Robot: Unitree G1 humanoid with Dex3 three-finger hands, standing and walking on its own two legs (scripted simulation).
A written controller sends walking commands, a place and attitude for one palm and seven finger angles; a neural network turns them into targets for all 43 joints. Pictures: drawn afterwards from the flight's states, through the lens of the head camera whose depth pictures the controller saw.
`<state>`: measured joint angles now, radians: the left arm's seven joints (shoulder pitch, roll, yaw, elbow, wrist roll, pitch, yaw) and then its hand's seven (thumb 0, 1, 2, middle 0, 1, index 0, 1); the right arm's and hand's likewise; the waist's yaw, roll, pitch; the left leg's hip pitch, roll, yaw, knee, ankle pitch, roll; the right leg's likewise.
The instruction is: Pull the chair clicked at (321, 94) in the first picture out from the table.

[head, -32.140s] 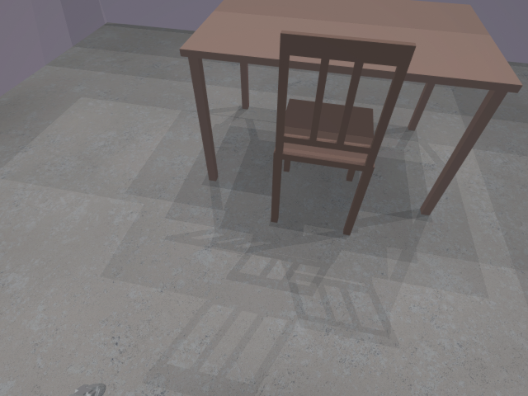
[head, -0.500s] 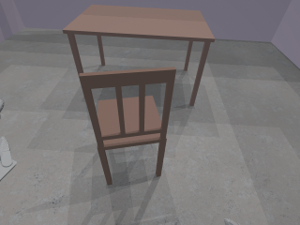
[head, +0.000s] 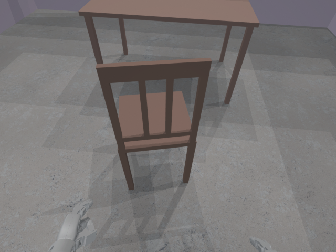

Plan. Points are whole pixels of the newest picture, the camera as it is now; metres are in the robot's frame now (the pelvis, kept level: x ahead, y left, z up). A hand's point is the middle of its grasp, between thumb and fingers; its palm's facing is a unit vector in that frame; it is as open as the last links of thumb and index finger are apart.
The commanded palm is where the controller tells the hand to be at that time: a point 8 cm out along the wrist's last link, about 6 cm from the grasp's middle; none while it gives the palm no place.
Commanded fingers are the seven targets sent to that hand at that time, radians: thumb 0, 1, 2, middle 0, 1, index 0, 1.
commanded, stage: let the arm hang, fingers relaxed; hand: left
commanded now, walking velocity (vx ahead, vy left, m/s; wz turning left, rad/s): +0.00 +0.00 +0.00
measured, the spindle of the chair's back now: (144, 110) +0.63 +0.12 -0.09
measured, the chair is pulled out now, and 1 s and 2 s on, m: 0.66 0.66 0.66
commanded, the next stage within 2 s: look to check the result in 0.90 s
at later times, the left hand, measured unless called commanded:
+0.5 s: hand out of the picture -0.03 +0.17 -0.16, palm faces +0.02 -0.98 -0.21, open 7.3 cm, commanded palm none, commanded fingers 0.00 0.90 0.90 -0.20 -0.30 -0.20 -0.30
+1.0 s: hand out of the picture +0.00 +0.13 -0.16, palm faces +0.03 -0.99 -0.16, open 7.3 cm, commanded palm none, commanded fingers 0.00 0.90 0.90 -0.20 -0.30 -0.20 -0.30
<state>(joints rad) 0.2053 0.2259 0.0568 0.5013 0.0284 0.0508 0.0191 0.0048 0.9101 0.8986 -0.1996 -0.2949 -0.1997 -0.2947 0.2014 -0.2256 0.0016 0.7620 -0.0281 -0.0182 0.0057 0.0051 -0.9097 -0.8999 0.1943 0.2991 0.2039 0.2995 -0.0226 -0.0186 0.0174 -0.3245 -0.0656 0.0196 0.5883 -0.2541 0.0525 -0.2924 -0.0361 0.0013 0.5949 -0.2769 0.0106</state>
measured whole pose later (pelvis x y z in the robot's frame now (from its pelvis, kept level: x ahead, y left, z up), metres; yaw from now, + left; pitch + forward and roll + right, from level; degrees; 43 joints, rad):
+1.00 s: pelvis +0.02 -0.02 +0.02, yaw +0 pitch -1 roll +0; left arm 0.33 0.11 -0.02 1.09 0.00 0.01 0.04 0.00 0.92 0.90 -0.20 -0.30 -0.20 -0.30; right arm 0.36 -0.11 0.01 1.10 -0.01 -0.01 -0.03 0.00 -0.91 -0.90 0.19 0.30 0.20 0.30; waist 0.00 0.01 0.04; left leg -0.20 -0.02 0.00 0.44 -0.21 0.02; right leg -0.17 0.01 -0.01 0.44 -0.25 -0.02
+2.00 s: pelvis +0.02 -0.03 +0.02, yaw -1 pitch -2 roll +0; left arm 0.32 0.10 -0.02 1.09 0.00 0.00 0.04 0.00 0.92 0.90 -0.20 -0.30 -0.20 -0.30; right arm 0.34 -0.11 0.01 1.11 -0.01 -0.01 -0.04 0.00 -0.91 -0.90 0.19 0.30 0.20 0.30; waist 0.00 0.01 0.06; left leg -0.19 0.00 -0.01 0.43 -0.21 0.00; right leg -0.16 0.03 -0.02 0.43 -0.24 -0.04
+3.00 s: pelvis +0.01 -0.03 +0.02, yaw +0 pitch -2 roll +0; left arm 0.33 0.10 -0.01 1.08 0.00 0.00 0.04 0.00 0.91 0.90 -0.20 -0.30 -0.20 -0.30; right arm 0.34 -0.10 0.01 1.10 -0.01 -0.01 -0.04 0.00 -0.91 -0.90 0.19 0.30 0.20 0.30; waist 0.00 0.01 0.06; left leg -0.21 0.00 -0.01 0.43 -0.20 0.00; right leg -0.17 0.03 -0.02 0.43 -0.23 -0.04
